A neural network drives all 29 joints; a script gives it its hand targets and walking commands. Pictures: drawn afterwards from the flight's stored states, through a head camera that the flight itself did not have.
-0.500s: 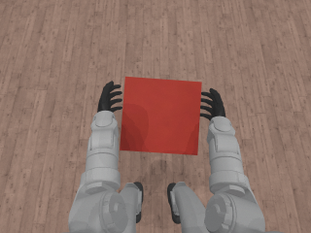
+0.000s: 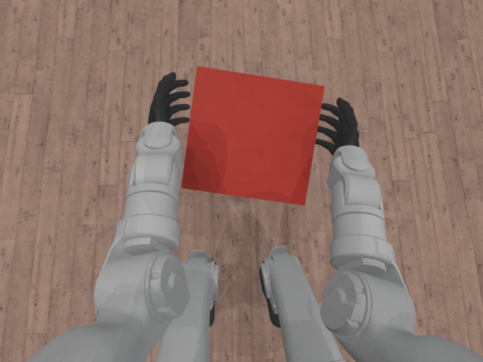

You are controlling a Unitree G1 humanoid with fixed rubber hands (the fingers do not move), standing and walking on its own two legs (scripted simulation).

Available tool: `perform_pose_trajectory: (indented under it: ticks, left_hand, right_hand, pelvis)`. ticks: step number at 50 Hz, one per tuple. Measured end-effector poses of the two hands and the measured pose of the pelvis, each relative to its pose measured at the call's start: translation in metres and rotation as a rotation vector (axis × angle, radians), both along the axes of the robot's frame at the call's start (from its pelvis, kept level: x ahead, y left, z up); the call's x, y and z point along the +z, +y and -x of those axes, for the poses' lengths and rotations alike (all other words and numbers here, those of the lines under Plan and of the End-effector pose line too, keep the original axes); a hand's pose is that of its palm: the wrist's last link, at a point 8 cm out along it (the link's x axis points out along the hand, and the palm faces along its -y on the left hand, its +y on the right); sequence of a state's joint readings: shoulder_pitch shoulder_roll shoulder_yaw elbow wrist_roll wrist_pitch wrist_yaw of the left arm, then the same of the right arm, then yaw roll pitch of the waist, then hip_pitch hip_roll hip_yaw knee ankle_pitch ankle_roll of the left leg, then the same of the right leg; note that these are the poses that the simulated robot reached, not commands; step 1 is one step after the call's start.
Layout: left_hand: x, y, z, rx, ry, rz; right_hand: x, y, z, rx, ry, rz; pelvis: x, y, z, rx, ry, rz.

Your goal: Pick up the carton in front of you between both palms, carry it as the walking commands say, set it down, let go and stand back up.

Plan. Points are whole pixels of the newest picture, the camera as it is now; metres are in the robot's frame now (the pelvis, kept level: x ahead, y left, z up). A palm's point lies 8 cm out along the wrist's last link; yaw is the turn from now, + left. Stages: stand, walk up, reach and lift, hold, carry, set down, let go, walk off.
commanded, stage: set down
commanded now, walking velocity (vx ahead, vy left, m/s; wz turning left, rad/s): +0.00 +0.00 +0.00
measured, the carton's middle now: (248, 140) +0.48 -0.03 -0.20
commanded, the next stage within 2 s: none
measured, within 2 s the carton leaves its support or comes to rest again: rests again in 1.04 s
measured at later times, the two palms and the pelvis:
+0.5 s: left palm (187, 131) +0.52 +0.09 -0.23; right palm (318, 160) +0.44 -0.19 -0.24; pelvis -0.03 +0.01 -0.13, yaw -2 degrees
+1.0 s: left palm (203, 122) +0.58 +0.07 -0.34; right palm (314, 157) +0.48 -0.21 -0.35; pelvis -0.02 +0.01 -0.20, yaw -4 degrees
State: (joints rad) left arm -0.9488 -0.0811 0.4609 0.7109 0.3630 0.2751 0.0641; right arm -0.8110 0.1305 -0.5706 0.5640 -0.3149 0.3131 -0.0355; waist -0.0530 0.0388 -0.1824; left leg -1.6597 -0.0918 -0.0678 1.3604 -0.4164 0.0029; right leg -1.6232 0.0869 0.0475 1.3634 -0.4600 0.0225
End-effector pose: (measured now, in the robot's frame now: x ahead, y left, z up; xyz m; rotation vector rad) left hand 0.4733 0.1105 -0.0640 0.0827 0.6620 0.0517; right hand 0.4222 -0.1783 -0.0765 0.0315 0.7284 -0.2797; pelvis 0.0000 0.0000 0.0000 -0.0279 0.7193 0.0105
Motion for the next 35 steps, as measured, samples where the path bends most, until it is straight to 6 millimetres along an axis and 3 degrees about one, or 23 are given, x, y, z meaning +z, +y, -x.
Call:
perform_pose_trajectory:
  ticks: [5,10,18,24,35]
  left_hand:
    - [-0.045,-0.003,-0.007,-0.010,-0.012,0.006]
    - [-0.081,-0.007,-0.020,-0.012,-0.041,0.034]
    - [-0.135,-0.016,-0.032,-0.058,0.014,0.030]
    - [-0.166,-0.016,-0.045,-0.109,0.024,-0.003]
    - [-0.220,-0.026,-0.079,-0.158,0.028,-0.021]
  right_hand:
    - [-0.041,-0.002,-0.005,-0.047,-0.016,0.001]
    - [-0.070,-0.004,-0.016,-0.081,-0.058,0.014]
    - [-0.120,-0.012,-0.016,-0.081,0.001,0.038]
    - [-0.157,-0.010,-0.016,-0.104,0.014,0.017]
    - [-0.216,-0.017,-0.037,-0.110,0.025,0.025]
  pelvis:
    - [-0.033,-0.001,0.010,0.001,0.043,-0.001]
    - [-0.066,-0.001,0.019,0.001,0.068,0.002]
    - [-0.102,0.002,0.026,0.001,0.084,0.020]
    - [-0.126,0.008,0.028,-0.002,0.092,0.035]
    - [-0.165,0.014,0.028,0.010,0.094,0.051]
